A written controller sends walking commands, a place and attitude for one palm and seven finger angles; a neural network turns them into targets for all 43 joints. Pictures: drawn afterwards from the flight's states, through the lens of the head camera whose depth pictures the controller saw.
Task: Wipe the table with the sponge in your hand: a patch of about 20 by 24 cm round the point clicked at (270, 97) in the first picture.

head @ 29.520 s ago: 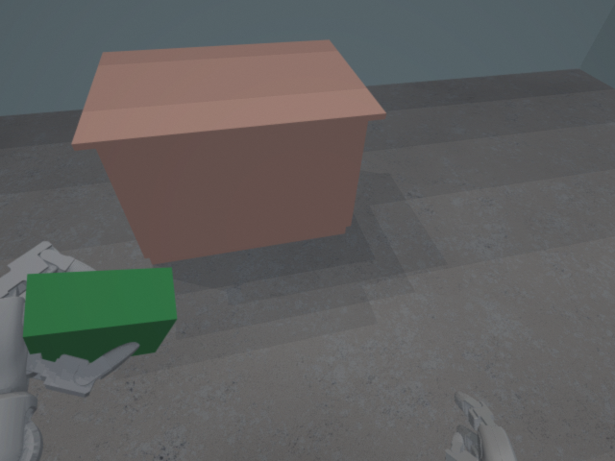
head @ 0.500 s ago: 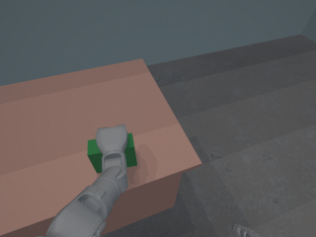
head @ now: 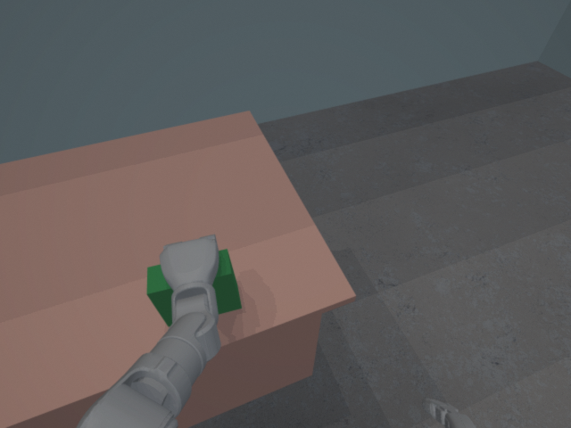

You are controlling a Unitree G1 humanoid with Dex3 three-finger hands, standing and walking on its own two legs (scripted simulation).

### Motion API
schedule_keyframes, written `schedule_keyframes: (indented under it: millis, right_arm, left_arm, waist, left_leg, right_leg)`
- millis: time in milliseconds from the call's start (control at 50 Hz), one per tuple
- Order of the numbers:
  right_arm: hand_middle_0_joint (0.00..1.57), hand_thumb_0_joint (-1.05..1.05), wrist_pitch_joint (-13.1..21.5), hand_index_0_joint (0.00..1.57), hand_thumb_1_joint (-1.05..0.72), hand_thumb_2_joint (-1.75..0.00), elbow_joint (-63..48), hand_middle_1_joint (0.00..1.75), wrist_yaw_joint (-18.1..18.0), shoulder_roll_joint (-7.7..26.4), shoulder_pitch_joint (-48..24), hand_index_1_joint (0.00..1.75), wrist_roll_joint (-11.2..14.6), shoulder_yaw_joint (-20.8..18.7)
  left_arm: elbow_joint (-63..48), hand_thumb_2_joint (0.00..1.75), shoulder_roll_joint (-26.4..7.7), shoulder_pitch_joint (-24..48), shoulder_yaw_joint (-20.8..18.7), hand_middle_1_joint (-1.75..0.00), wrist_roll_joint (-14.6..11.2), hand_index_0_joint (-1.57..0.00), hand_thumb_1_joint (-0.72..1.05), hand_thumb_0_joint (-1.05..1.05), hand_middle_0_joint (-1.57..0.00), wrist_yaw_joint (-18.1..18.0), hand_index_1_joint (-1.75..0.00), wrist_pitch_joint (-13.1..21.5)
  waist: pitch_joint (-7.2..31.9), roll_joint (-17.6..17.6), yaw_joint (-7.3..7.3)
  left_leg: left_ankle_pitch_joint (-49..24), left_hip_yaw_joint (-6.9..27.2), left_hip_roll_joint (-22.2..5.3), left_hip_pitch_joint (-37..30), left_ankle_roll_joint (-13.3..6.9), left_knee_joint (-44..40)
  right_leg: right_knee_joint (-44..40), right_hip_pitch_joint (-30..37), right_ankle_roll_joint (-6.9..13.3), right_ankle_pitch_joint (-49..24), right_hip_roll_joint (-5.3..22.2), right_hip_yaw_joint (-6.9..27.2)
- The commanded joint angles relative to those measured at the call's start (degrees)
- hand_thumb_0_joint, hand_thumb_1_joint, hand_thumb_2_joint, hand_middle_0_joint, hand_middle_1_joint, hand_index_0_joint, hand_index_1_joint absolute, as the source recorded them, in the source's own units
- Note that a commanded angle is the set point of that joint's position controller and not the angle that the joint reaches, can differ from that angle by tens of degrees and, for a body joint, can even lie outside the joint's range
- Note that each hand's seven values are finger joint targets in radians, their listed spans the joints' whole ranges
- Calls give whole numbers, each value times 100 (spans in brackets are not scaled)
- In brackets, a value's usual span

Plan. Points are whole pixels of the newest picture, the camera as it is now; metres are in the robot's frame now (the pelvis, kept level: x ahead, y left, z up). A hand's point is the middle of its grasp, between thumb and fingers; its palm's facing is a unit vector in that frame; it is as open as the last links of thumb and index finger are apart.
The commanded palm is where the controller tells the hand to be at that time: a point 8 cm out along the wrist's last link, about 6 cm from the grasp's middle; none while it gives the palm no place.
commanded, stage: slide back across to the middle lane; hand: left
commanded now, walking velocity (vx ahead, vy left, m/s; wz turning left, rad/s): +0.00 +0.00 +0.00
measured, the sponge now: (199, 294) +0.35 +0.18 -0.07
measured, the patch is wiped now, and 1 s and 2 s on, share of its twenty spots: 1.00 1.00 1.00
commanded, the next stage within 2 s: wipe forward along the middle lane in 0.44 s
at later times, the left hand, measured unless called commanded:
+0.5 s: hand (163, 299) +0.31 +0.22 -0.03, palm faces -0.08 -0.05 -1.00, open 9.6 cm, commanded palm +0.28 +0.23 +0.02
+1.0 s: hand (151, 279) +0.35 +0.25 -0.03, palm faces -0.10 +0.01 -0.99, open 9.6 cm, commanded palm +0.33 +0.25 +0.00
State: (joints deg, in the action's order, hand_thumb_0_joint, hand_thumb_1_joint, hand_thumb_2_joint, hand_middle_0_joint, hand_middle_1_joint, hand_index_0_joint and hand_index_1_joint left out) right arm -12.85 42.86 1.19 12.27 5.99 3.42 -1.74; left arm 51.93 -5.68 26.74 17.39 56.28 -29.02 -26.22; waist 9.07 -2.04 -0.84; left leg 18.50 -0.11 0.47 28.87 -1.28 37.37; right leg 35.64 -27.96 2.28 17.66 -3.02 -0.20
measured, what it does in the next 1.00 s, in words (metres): stands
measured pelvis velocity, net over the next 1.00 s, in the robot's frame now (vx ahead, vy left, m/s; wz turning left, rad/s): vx -0.01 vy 0.00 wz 0.02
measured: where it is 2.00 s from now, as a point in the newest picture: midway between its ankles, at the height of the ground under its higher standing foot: outside the picture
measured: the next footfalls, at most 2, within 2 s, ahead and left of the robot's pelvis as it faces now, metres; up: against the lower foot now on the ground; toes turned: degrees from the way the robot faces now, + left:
none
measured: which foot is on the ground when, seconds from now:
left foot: down 0.00-1.00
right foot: down 0.00-1.00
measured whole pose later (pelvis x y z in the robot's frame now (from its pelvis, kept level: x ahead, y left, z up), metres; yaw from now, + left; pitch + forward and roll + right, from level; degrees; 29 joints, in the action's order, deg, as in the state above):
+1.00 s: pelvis -0.01 +0.00 -0.01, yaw +1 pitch +12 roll -1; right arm -9.3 42.2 -1.4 14.5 9.7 3.5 -2.0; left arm 51.9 -16.9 28.1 8.6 59.3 -23.9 -15.6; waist 8.1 -2.5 -0.5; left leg 19.0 0.9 0.6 35.2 -1.2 41.9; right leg 40.0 -33.9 2.4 18.5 -2.9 -1.4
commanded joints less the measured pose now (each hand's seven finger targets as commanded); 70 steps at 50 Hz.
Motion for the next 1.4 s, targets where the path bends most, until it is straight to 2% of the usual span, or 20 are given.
schedule_keyframes:
  millis: [0, 160, 220, 260, 300, 440, 460, 520, 540, 560, 600, 640, 760, 780, 860, 900, 960, 1140, 1160, 1380]
  right_arm:
    - [20, 0, 203, 20, -90, -90, -879, 30, -61, 741, -690, 30, 4, -177]
    - [20, 0, 308, 20, -90, -90, -995, 30, -132, 826, -754, 30, 57, -177]
    - [20, 0, 364, 20, -90, -90, -983, 30, -141, 829, -674, 30, 68, -191]
    - [20, 0, 406, 20, -90, -90, -1031, 30, -147, 855, -680, 30, 55, -217]
    - [20, 0, 424, 20, -90, -90, -1026, 30, -147, 837, -638, 30, 62, -220]
    - [20, 0, 503, 20, -90, -90, -1057, 30, -120, 840, -650, 30, 35, -245]
    - [20, 0, 487, 20, -90, -90, -1044, 30, -139, 868, -687, 30, 34, -238]
    - [20, 0, 480, 20, -90, -90, -1046, 30, -166, 850, -667, 30, 35, -216]
    - [20, 0, 486, 20, -90, -90, -1032, 30, -178, 854, -682, 30, 33, -199]
    - [20, 0, 484, 20, -90, -90, -1011, 30, -198, 883, -675, 30, 22, -206]
    - [20, 0, 490, 20, -90, -90, -974, 30, -233, 860, -593, 30, 31, -183]
    - [20, 0, 486, 20, -90, -90, -919, 30, -265, 882, -526, 30, 17, -166]
    - [20, 0, 489, 20, -90, -90, -872, 30, -304, 915, -286, 30, -19, -187]
    - [20, 0, 486, 20, -90, -90, -866, 30, -302, 887, -218, 30, -7, -178]
    - [20, 0, 510, 20, -90, -90, -806, 30, -287, 929, -69, 30, -32, -225]
    - [20, 0, 517, 20, -90, -90, -782, 30, -278, 911, 41, 30, -22, -225]
    - [20, 0, 523, 20, -90, -90, -674, 30, -268, 974, 125, 30, -36, -230]
    - [20, 0, 554, 20, -90, -90, -580, 30, -239, 985, 438, 30, -19, -213]
    - [20, 0, 560, 20, -90, -90, -574, 30, -241, 1001, 450, 30, -19, -221]
    - [20, 0, 662, 20, -90, -90, -456, 30, -233, 1075, 781, 30, -33, -169]
  left_arm:
    - [-911, 130, -724, 673, -368, -160, -40, -120, 10, 0, -120, 127, -160, -122]
    - [-1540, 130, -1228, 81, -681, -160, -32, -120, 10, 0, -120, 458, -160, -14]
    - [-1665, 130, -1071, -18, -474, -160, 44, -120, 10, 0, -120, 550, -160, 182]
    - [-1797, 130, -1291, -229, -739, -160, 33, -120, 10, 0, -120, 583, -160, 310]
    - [-1850, 130, -1104, -244, -530, -160, 113, -120, 10, 0, -120, 589, -160, 417]
    - [-1951, 130, -1234, -437, -675, -160, 225, -120, 10, 0, -120, 484, -160, 542]
    - [-1970, 130, -1525, -353, -951, -160, 215, -120, 10, 0, -120, 471, -160, 528]
    - [-1903, 130, -1497, -400, -882, -160, 263, -120, 10, 0, -120, 458, -160, 478]
    - [-1881, 130, -1446, -189, -798, -160, 254, -120, 10, 0, -120, 468, -160, 471]
    - [-1875, 130, -1733, -127, -1085, -160, 251, -120, 10, 0, -120, 470, -160, 477]
    - [-1670, 130, -1473, 146, -780, -160, 284, -120, 10, 0, -120, 516, -160, 500]
    - [-1392, 130, -1612, 364, -830, -160, 363, -120, 10, 0, -120, 552, -160, 539]
    - [-884, 130, -1870, 598, -1085, -160, 397, -120, 10, 0, -120, 612, -160, 793]
    - [-810, 130, -1643, 784, -834, -160, 386, -120, 10, 0, -120, 612, -160, 840]
    - [-459, 130, -1827, 874, -1090, -160, 358, -120, 10, 0, -120, 530, -160, 972]
    - [-341, 130, -1619, 1154, -848, -160, 355, -120, 10, 0, -120, 499, -160, 1028]
    - [92, 130, -1954, 1328, -1135, -160, 363, -120, 10, 0, -120, 444, -160, 1037]
    - [614, 130, -2058, 2089, -1009, -160, 378, -120, 10, 0, -120, 370, -160, 1152]
    - [670, 130, -2277, 2111, -1235, -160, 352, -120, 10, 0, -120, 355, -160, 1166]
    - [1294, 130, -2745, 3026, -1292, -160, 433, -120, 10, 0, -120, 270, -160, 1218]
  waist:
    - [1251, 661, -111]
    - [925, 616, -176]
    - [846, 597, -66]
    - [954, 544, -186]
    - [832, 567, -77]
    - [908, 460, -163]
    - [957, 479, -223]
    - [855, 555, -170]
    - [776, 580, -91]
    - [877, 515, -172]
    - [679, 601, 8]
    - [626, 662, 50]
    - [918, 469, 10]
    - [860, 478, 135]
    - [1073, 567, 78]
    - [1012, 580, 211]
    - [991, 710, 179]
    - [1106, 501, 351]
    - [1203, 463, 285]
    - [1172, 504, 586]
  left_leg:
    - [-1204, -40, 139, -579, -78, -461]
    - [-1228, 7, 187, -722, -105, -610]
    - [-1277, -8, 171, -833, -117, -560]
    - [-1357, 33, 183, -847, -111, -558]
    - [-1352, 25, 169, -859, -116, -523]
    - [-1393, 62, 160, -859, -105, -446]
    - [-1414, 107, 158, -840, -98, -476]
    - [-1320, 88, 168, -767, -107, -465]
    - [-1278, 63, 163, -749, -118, -437]
    - [-1310, 104, 166, -732, -107, -454]
    - [-1133, 75, 154, -656, -122, -407]
    - [-993, 93, 171, -527, -130, -364]
    - [-976, 119, 156, -261, -112, -192]
    - [-869, 84, 143, -229, -122, -151]
    - [-859, 96, 115, -33, -120, -21]
    - [-751, 76, 108, 77, -134, 46]
    - [-620, 100, 91, 311, -144, 93]
    - [-258, 66, 71, 577, -178, 209]
    - [-278, 93, 69, 616, -171, 202]
    - [111, 97, 49, 1011, -213, 372]
  right_leg:
    - [-558, 1296, 156, -2009, 138, 160]
    - [-696, 1432, 192, -2105, 126, 275]
    - [-667, 1286, 186, -2101, 124, 208]
    - [-634, 1352, 229, -2207, 97, 266]
    - [-597, 1213, 198, -2129, 111, 191]
    - [-486, 1101, 213, -2030, 91, 132]
    - [-484, 1141, 247, -2026, 68, 192]
    - [-488, 1119, 203, -1911, 89, 145]
    - [-509, 1057, 189, -1948, 99, 170]
    - [-490, 1097, 226, -1952, 79, 236]
    - [-500, 855, 169, -1696, 101, 130]
    - [-499, 724, 167, -1484, 98, 150]
    - [-340, 568, 194, -1446, 85, 168]
    - [-315, 432, 156, -1301, 99, 102]
    - [-226, 331, 165, -1313, 74, 128]
    - [-178, 165, 124, -1191, 87, 71]
    - [-163, 72, 132, -1064, 85, 117]
    - [-122, -259, 81, -551, 88, 67]
    - [-100, -209, 100, -545, 79, 79]
    - [-61, -594, 20, -80, 71, 60]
